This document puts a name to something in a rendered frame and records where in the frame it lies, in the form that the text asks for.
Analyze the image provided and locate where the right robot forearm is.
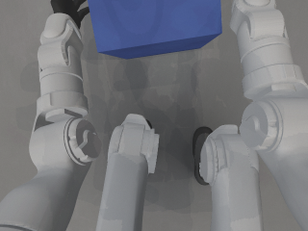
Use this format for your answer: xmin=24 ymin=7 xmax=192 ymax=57
xmin=229 ymin=0 xmax=308 ymax=101

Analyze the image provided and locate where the robot left upper arm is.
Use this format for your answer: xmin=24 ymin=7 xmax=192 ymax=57
xmin=0 ymin=116 xmax=102 ymax=231

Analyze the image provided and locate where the robot right upper arm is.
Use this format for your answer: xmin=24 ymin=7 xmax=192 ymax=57
xmin=239 ymin=97 xmax=308 ymax=231

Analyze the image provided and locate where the carton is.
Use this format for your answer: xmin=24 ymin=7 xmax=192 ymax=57
xmin=88 ymin=0 xmax=222 ymax=60

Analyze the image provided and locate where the left robot hand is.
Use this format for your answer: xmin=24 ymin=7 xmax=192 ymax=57
xmin=50 ymin=0 xmax=90 ymax=29

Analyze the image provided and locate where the robot right foot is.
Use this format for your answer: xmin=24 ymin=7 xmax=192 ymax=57
xmin=192 ymin=126 xmax=213 ymax=186

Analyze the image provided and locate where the left robot forearm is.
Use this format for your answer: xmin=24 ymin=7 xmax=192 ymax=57
xmin=29 ymin=13 xmax=89 ymax=153

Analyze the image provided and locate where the robot right shin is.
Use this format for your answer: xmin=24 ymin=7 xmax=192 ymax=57
xmin=199 ymin=124 xmax=260 ymax=183

